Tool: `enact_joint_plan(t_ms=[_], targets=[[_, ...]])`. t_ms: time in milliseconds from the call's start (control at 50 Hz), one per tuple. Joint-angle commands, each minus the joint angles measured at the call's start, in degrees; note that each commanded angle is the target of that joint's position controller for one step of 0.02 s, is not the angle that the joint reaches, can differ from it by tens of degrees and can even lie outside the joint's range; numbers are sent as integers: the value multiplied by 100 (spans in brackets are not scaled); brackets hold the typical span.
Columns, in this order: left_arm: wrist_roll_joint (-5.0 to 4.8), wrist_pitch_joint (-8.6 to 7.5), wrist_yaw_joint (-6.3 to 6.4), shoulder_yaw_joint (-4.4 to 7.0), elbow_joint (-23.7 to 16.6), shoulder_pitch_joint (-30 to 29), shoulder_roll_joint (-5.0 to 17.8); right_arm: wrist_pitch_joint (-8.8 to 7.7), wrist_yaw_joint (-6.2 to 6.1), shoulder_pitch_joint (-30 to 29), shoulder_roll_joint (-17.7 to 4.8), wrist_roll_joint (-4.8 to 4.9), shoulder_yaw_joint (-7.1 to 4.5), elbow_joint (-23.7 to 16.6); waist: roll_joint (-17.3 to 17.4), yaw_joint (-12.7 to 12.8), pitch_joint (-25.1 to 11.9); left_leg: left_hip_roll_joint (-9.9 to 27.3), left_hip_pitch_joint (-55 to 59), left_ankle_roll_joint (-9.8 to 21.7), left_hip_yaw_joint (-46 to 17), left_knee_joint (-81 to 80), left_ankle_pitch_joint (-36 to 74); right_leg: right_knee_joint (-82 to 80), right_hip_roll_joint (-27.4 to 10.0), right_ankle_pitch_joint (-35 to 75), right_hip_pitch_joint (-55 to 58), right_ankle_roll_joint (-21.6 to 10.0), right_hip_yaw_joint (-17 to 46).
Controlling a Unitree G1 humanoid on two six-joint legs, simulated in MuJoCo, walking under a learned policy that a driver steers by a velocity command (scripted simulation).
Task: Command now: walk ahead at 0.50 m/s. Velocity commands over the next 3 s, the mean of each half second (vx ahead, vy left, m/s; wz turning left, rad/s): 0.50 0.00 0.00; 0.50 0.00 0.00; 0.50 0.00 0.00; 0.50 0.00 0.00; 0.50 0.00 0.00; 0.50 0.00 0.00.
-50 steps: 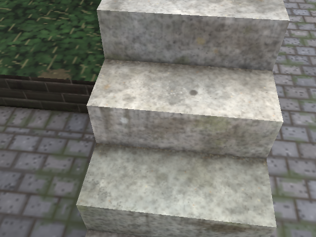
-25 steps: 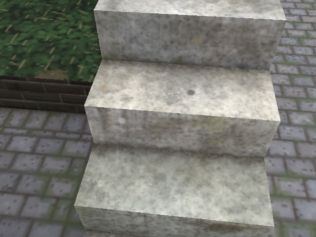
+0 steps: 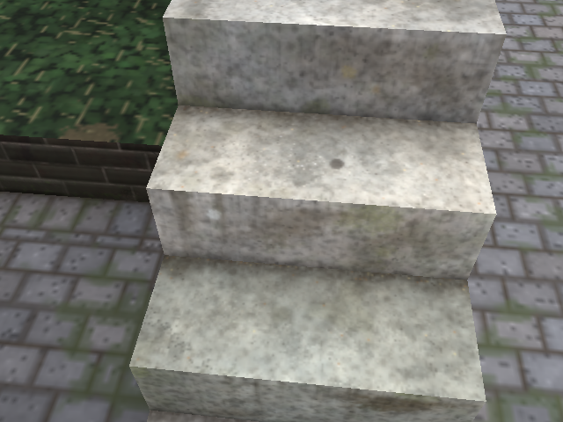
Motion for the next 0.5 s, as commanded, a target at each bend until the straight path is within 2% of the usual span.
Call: enact_joint_plan(t_ms=[20, 120, 140, 160, 420, 440, 460, 480, 500], targets=[[-4, -58, 15, 124, -257, -98, 646, -60, -18, -139, -675, 2, -136, -272, -40, -2, -241, 635, -141, 215, -400, -111, 1293, -72, -929, 1479, 222, 41, 667], [-4, -60, 14, 125, -260, -97, 643, -60, -17, -138, -673, 1, -138, -274, -39, -3, -234, 638, -138, 212, -395, -115, 1286, -77, -927, 1478, 216, 39, 675], [31, -65, 16, 126, -286, -178, 625, -57, -13, -180, -663, -32, -139, -281, -48, -5, -79, 640, -207, 238, -405, -31, 1365, 2, -935, 1559, 141, 24, 692], [-9, -64, 13, 123, -260, -68, 631, -59, -15, -108, -661, 1, -137, -272, -43, -3, -334, 645, -102, 220, -392, -95, 1287, -57, -926, 1477, 229, 34, 673], [-5, -60, 14, 128, -273, -97, 640, -58, -17, -140, -670, 1, -145, -280, -38, -7, -234, 644, -124, 204, -378, -117, 1275, -78, -920, 1487, 204, 36, 694], [9, -51, 4, 131, -286, -125, 656, -62, -10, -130, -666, -2, -144, -271, -26, -5, -241, 633, -124, 201, -372, -116, 1253, -56, -921, 1509, 209, 45, 683], [43, -53, 2, 132, -314, -205, 636, -61, -3, -176, -654, -35, -144, -278, -33, -2, -91, 634, -192, 225, -381, -30, 1335, 27, -927, 1591, 130, 30, 699], [3, -52, -3, 128, -286, -90, 642, -63, -5, -106, -652, -3, -142, -269, -33, 2, -346, 638, -87, 206, -367, -94, 1250, -33, -917, 1505, 215, 41, 679], [0, -50, -3, 129, -283, -116, 647, -64, -4, -134, -663, 3, -146, -270, -28, 1, -270, 631, -113, 197, -365, -109, 1234, -47, -913, 1475, 202, 47, 681]])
